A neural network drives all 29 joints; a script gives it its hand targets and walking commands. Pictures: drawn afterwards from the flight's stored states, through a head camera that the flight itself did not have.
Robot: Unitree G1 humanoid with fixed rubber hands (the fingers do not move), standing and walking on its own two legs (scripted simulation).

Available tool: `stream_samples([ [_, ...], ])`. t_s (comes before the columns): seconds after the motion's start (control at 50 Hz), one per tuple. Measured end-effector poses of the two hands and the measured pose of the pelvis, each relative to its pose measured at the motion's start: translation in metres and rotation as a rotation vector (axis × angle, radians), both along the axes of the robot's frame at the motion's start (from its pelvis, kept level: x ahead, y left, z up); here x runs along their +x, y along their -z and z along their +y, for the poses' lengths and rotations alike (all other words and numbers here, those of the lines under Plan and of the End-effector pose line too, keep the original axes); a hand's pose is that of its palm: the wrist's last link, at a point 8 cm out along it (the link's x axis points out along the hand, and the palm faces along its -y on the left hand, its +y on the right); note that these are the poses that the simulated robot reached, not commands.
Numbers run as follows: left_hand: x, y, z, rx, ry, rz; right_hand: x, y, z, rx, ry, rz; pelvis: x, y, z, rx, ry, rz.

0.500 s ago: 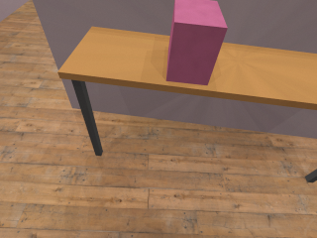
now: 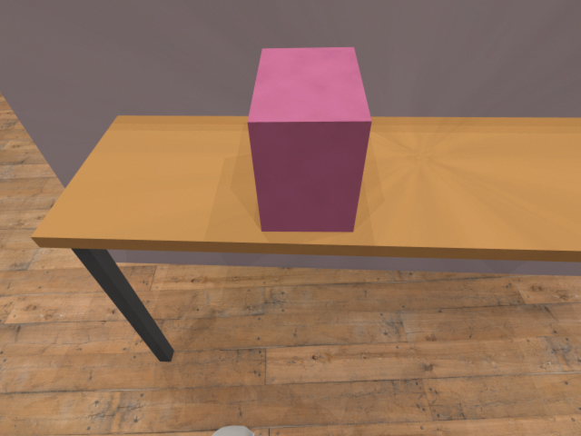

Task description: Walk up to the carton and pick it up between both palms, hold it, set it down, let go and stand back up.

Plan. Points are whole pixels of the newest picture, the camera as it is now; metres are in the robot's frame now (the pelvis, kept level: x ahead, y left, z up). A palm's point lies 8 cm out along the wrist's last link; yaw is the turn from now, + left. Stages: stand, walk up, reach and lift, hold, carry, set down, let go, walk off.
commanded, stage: walk up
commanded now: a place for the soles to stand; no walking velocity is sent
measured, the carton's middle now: (307, 139) +0.62 -0.01 +0.08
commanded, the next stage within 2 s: none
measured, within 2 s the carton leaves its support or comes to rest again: neither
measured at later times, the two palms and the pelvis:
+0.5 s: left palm out of the picture +0.16 +0.27 -0.14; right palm (429, 417) +0.20 -0.20 -0.14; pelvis +0.12 +0.02 -0.01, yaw +0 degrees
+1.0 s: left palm (141, 413) +0.19 +0.25 -0.13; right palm out of the picture +0.17 -0.23 -0.13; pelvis +0.15 +0.01 +0.01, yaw -1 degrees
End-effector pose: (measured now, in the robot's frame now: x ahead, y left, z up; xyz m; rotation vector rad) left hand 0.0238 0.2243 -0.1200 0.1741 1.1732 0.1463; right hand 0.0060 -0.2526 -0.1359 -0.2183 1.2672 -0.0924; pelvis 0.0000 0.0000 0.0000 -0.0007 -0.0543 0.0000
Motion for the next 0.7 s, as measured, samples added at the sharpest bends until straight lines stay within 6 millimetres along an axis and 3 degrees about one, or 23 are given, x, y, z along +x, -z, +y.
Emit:
stream_samples([
  [0.14,0.006,0.012,0.010,-0.037,-0.039,0.124,0.107,-0.014,0.023,-0.003,-0.052,-0.108,0.057,-0.001,0.013,-0.018,-0.010,0.002],
  [0.2,0.022,0.030,0.023,-0.053,-0.033,0.164,0.145,-0.008,0.039,-0.015,-0.049,-0.159,0.081,0.011,0.025,-0.020,-0.010,-0.005],
  [0.26,0.047,0.043,0.036,-0.047,-0.027,0.181,0.168,-0.004,0.054,-0.013,-0.032,-0.167,0.094,0.018,0.031,0.006,-0.020,-0.005],
  [0.34,0.083,0.039,0.046,-0.016,-0.001,0.165,0.182,-0.005,0.065,-0.005,-0.014,-0.146,0.104,0.014,0.031,0.010,-0.010,0.002],
  [0.44,0.123,0.025,0.047,0.020,0.023,0.087,0.193,0.000,0.063,0.025,-0.007,-0.134,0.113,0.010,0.026,0.020,0.001,0.014],
  [0.56,0.153,0.008,0.034,0.021,0.029,0.040,0.200,0.002,0.051,0.052,0.012,-0.103,0.126,0.001,0.021,0.009,-0.005,0.008],
  [0.7,0.183,0.002,0.022,-0.003,0.049,-0.002,0.192,-0.004,0.032,0.014,0.028,-0.058,0.139,-0.006,0.017,0.006,-0.002,0.015],
])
